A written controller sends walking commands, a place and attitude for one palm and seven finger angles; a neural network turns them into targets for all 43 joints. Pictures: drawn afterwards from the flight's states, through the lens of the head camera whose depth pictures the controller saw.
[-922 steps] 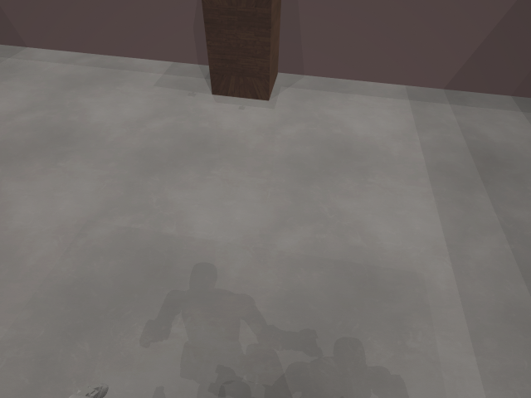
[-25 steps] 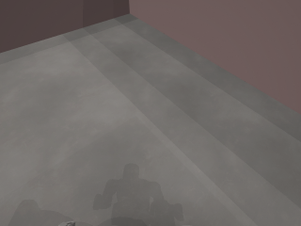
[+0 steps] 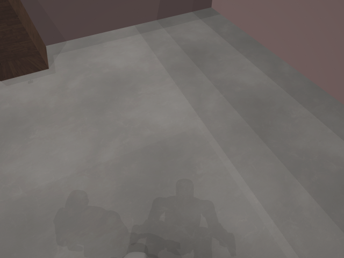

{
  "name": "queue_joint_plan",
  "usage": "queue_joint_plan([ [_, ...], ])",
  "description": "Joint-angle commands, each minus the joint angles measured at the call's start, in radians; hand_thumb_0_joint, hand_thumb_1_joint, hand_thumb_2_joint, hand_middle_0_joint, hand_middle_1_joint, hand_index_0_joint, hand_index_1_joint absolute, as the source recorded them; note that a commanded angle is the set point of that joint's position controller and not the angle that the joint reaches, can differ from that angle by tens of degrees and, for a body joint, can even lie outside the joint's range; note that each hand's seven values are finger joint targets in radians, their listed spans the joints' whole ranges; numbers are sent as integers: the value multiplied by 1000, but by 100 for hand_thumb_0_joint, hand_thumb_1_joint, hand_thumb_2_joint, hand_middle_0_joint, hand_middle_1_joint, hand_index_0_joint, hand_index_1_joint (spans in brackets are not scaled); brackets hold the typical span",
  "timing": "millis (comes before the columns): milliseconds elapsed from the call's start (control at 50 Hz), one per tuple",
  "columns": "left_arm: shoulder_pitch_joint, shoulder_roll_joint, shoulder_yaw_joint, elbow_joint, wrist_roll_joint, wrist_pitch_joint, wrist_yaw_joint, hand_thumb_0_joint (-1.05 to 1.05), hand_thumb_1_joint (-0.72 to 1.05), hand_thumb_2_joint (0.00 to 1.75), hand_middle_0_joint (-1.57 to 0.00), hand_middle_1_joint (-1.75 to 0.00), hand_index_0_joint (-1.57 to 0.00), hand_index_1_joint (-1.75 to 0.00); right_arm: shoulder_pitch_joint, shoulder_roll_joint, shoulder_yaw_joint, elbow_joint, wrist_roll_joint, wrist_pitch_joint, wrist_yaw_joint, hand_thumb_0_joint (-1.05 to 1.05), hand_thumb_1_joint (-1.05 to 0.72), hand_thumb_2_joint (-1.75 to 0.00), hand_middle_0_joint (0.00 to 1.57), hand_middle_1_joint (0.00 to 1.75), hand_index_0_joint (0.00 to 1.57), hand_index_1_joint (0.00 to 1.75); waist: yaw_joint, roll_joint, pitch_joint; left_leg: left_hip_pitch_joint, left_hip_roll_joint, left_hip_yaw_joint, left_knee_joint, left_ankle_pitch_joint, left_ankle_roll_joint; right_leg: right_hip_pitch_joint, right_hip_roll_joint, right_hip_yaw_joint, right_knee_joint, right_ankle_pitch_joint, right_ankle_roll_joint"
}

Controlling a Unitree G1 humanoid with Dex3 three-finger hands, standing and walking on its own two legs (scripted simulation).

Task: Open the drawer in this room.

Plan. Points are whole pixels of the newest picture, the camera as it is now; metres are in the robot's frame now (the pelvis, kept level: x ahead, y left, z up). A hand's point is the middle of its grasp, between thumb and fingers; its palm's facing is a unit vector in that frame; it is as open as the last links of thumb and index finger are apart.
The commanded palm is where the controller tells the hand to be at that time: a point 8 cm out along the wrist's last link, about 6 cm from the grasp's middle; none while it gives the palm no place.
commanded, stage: turn or walk to find it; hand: left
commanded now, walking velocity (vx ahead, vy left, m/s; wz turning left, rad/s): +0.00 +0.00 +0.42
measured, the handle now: out of the picture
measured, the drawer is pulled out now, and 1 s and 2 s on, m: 0.00 0.00 0.00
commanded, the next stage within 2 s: stand and wait in 0.58 s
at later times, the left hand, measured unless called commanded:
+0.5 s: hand out of the picture +0.04 +0.24 -0.16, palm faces +0.21 -0.94 -0.27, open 7.4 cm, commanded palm none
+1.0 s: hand out of the picture -0.08 +0.17 -0.18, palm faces +0.36 -0.91 -0.22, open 7.3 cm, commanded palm none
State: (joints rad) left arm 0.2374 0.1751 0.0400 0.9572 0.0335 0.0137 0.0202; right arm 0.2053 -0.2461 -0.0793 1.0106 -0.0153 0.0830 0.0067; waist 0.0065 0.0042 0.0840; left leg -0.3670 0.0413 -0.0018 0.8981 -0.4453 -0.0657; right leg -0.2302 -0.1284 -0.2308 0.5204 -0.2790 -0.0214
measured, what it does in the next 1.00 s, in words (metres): steps on the spot, turning left: left foot, then right foot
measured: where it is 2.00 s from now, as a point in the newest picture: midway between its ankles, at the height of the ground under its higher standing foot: outside the picture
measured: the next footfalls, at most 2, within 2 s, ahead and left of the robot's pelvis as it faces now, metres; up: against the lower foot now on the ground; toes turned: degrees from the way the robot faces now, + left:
left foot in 0.10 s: +0.01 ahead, +0.14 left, +0.00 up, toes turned +7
right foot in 0.56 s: +0.05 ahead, -0.10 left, +0.00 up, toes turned +9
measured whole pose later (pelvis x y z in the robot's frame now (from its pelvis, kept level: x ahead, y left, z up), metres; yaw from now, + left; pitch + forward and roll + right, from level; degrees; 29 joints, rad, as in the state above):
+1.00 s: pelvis -0.02 +0.00 -0.01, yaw +18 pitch +0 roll +0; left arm 0.28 0.17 0.03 1.05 0.02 0.01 0.02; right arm 0.18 -0.21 -0.04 1.05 -0.01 0.03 -0.02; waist 0.03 0.01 0.06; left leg -0.18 0.04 0.02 0.51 -0.29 -0.03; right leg -0.24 -0.05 -0.16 0.53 -0.28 -0.02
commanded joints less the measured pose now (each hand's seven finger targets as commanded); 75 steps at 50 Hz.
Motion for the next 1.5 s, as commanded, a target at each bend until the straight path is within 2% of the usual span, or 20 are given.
queue_joint_plan([
  [0, 70, 238, 63, -32, -2, -16, 9, 0, 90, 90, -20, -30, -20, -30, -59, -26, 7, -99, 11, -51, -1, 0, -90, -90, 20, 30, 20, 30, 45, -206, -131, -2, -26, 77, -198, -11, 12, 178, -244, 189, -98, 486, -117],
  [60, 19, 216, 62, -37, -18, -4, 7, 0, 90, 90, -20, -30, -20, -30, 46, -69, 0, -75, 9, -69, 0, 0, -90, -90, 20, 30, 20, 30, -31, -90, -170, 259, 7, 49, -509, 278, 37, 19, -190, 88, 80, 321, -12],
  [80, 33, 156, 53, -60, -26, 5, 4, 0, 90, 90, -20, -30, -20, -30, 75, -165, -20, -75, -1, -80, -3, 0, -90, -90, 20, 30, 20, 30, -45, 182, -185, 388, 220, -240, -580, 506, 115, -196, -63, 30, 277, -6, 65],
  [100, -24, 110, 28, -89, -22, 15, 5, 0, 90, 90, -20, -30, -20, -30, 109, -235, -36, -68, 0, -71, -13, 0, -90, -90, 20, 30, 20, 30, -69, 322, -145, 364, 362, -371, -587, 802, 213, -323, 11, 87, 423, -377, 99],
  [120, -44, 137, 33, -89, -18, 23, 7, 0, 90, 90, -20, -30, -20, -30, 99, -225, -31, -65, -5, -63, -14, 0, -90, -90, 20, 30, 20, 30, -67, 211, -137, 306, 379, -307, -565, 732, 262, -291, -6, 150, 510, -357, 80],
  [240, -33, 145, 39, -33, -20, 17, -11, 0, 90, 90, -20, -30, -20, -30, -18, -143, -3, -95, -1, -81, -33, 0, -90, -90, 20, 30, 20, 30, -10, 148, -89, 290, 187, -162, -543, 795, 207, -311, 20, 192, 590, -130, 104],
  [420, -102, 119, 27, -85, -28, 14, -2, 0, 90, 90, -20, -30, -20, -30, 12, -150, -21, -100, -11, -68, -25, 0, -90, -90, 20, 30, 20, 30, -34, 161, -102, 259, 188, -267, -515, 721, 236, -203, 59, 193, 300, -186, 110],
  [500, -2, 129, 32, -61, -32, -5, 0, 0, 90, 90, -20, -30, -20, -30, -26, -143, -26, -111, -6, -62, -21, 0, -90, -90, 20, 30, 20, 30, 15, 138, -136, 142, 128, -279, -429, 631, 183, 36, 94, 162, -24, 22, 94],
  [520, 41, 156, 38, -51, -27, -15, 3, 0, 90, 90, -20, -30, -20, -30, -25, -121, -25, -114, 2, -64, -18, 0, -90, -90, 20, 30, 20, 30, 35, 76, -156, 63, 76, -244, -367, 486, 135, 156, 46, 194, -144, 131, 87],
  [560, 79, 295, 61, -56, -10, -25, 15, 0, 90, 90, -20, -30, -20, -30, -35, -44, -13, -153, 8, -59, -14, 0, -90, -90, 20, 30, 20, 30, 59, -298, -139, -193, -109, -59, 23, -168, 36, 223, -359, 559, -221, 358, -96],
  [580, 58, 272, 53, -65, -14, -20, 15, 0, 90, 90, -20, -30, -20, -30, -40, -71, -22, -146, 2, -47, -13, 0, -90, -90, 20, 30, 20, 30, 48, -194, -113, -150, -73, -102, 165, -147, 45, 96, -347, 503, -228, 302, -142],
  [620, -51, 210, 47, -88, -17, -20, 15, 0, 90, 90, -20, -30, -20, -30, 1, -71, -28, -93, -5, -28, -8, 0, -90, -90, 20, 30, 20, 30, 1, -218, -30, -153, -48, -114, 298, -32, 45, -26, -244, 435, -279, 63, -108],
  [680, -70, 154, 29, -91, -15, -29, 13, 0, 90, 90, -20, -30, -20, -30, 52, -44, -17, -50, -6, -29, -1, 0, -90, -90, 20, 30, 20, 30, -24, -165, -33, -132, -36, -73, 288, 85, 28, -3, -153, 286, -244, 165, -68],
  [860, 96, 180, 32, 17, -4, -33, 11, 0, 90, 90, -20, -30, -20, -30, -34, 5, 22, -37, 7, -58, -15, 0, -90, -90, 20, 30, 20, 30, 50, -184, -108, -4, -19, 30, -177, -13, 14, 173, -162, 298, -168, 507, -135],
  [920, 66, 174, 27, 46, -15, -31, 14, 0, 90, 90, -20, -30, -20, -30, 32, 12, 33, 2, 10, -73, -24, 0, -90, -90, 20, 30, 20, 30, 15, -161, -142, 146, -24, 50, -403, 143, 22, 144, -129, 268, -116, 489, -98],
  [960, 55, 127, 16, 53, -29, -23, 15, 0, 90, 90, -20, -30, -20, -30, 85, -27, 30, 34, 9, -96, -26, 0, -90, -90, 20, 30, 20, 30, -9, -28, -165, 335, 51, -18, -558, 398, 49, 25, -55, 213, -25, 324, -20],
  [1000, 83, 62, -5, 66, -30, -12, 14, 0, 90, 90, -20, -30, -20, -30, 37, -96, 24, 25, 1, -98, -36, 0, -90, -90, 20, 30, 20, 30, 16, 172, -118, 292, 243, -180, -572, 557, 157, -47, 31, 149, 10, -28, 43],
  [1040, 55, 52, -13, 98, -24, 1, 10, 0, 90, 90, -20, -30, -20, -30, -13, -65, 33, 36, -1, -96, -48, 0, -90, -90, 20, 30, 20, 30, 16, 242, -26, 188, 208, -145, -629, 479, 159, -20, 32, 154, 34, -73, 53],
  [1200, 100, 65, -31, 179, -18, -14, 6, 0, 90, 90, -20, -30, -20, -30, 24, -8, 46, 60, 10, -91, -49, 0, -90, -90, 20, 30, 20, 30, 3, -26, 30, 192, 81, -26, -572, 261, 84, 15, -3, 218, -176, 136, 34],
  [1480, 97, 59, -29, 179, -27, -26, 15, 0, 90, 90, -20, -30, -20, -30, 111, 13, 61, 111, 7, -113, -47, 0, -90, -90, 20, 30, 20, 30, 8, 16, -25, 201, 82, -10, -596, 344, 80, 97, -9, 211, -175, 207, 20],
])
